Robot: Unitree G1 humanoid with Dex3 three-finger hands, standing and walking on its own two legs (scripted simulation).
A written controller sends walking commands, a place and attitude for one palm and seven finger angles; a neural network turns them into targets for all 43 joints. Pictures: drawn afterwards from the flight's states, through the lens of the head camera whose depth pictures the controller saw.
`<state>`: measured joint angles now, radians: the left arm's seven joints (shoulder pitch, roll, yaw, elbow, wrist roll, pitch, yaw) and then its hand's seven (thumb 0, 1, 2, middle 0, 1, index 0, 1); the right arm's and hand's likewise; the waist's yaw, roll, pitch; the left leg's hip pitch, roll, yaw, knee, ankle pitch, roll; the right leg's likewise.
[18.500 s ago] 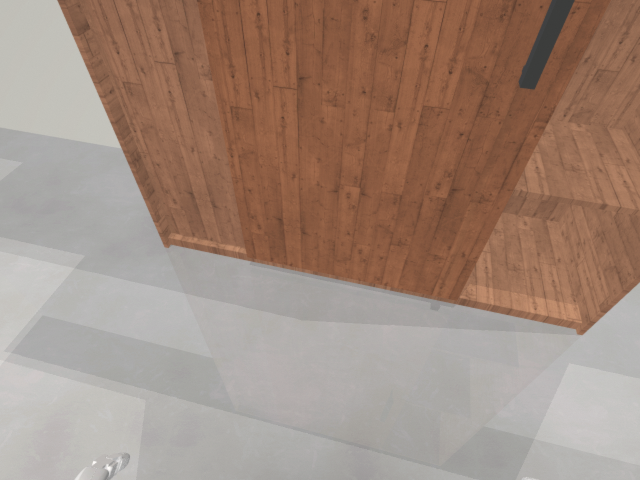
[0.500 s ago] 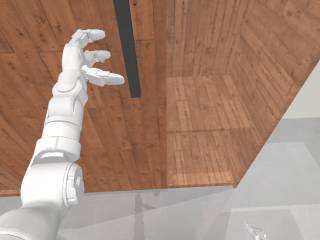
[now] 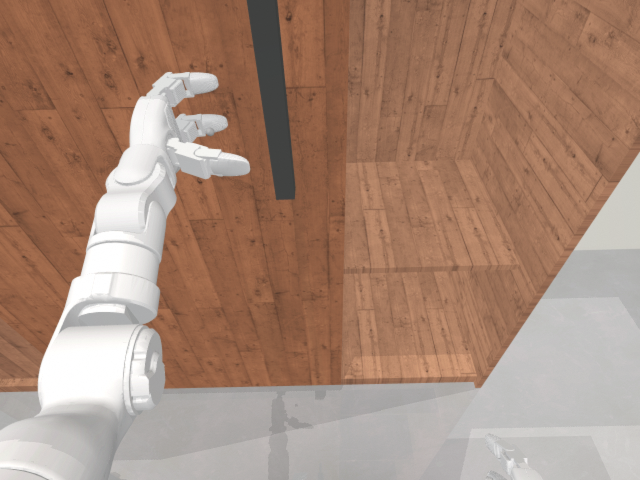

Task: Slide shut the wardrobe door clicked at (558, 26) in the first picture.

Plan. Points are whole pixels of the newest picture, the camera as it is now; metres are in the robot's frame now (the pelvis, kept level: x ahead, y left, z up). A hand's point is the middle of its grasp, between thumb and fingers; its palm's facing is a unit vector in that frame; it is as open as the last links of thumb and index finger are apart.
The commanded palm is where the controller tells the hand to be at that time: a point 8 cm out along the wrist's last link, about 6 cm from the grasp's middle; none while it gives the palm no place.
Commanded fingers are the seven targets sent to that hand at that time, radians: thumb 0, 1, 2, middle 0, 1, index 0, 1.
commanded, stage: move the hooked fingers beside the handle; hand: left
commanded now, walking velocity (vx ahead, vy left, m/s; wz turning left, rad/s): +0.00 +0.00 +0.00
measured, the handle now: (274, 80) +0.51 +0.07 +0.27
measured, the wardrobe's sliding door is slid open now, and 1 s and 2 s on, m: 0.43 0.43 0.43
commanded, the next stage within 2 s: feel for the door with the fingertips in 1.78 s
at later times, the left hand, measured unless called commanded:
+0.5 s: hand (202, 142) +0.45 +0.15 +0.22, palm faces +0.09 -1.00 +0.00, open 14.0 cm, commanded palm +0.42 +0.19 +0.23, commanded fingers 0.00 -0.50 0.30 -0.30 -1.20 -0.30 -1.20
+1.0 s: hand (204, 136) +0.44 +0.15 +0.23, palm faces +0.09 -1.00 -0.01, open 14.0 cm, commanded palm +0.42 +0.19 +0.23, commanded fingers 0.00 -0.50 0.30 -0.30 -1.20 -0.30 -1.20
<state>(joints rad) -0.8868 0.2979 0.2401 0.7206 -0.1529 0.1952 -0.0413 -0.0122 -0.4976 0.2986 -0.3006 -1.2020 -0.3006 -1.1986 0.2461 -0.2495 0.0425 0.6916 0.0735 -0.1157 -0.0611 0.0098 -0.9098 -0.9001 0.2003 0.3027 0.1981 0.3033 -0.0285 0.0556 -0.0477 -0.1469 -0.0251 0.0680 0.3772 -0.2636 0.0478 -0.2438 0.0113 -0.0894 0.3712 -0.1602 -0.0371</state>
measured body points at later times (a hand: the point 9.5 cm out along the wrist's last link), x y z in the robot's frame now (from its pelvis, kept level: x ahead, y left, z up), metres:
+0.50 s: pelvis +0.00 +0.00 +0.00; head +0.00 -0.01 +0.45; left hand +0.44 +0.21 +0.22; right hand +0.11 -0.24 -0.11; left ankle -0.04 +0.08 -0.74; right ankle +0.02 -0.10 -0.74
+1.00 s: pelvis +0.00 +0.00 +0.00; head -0.01 -0.01 +0.45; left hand +0.43 +0.20 +0.23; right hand +0.13 -0.24 -0.11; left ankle -0.04 +0.08 -0.74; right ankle +0.02 -0.10 -0.74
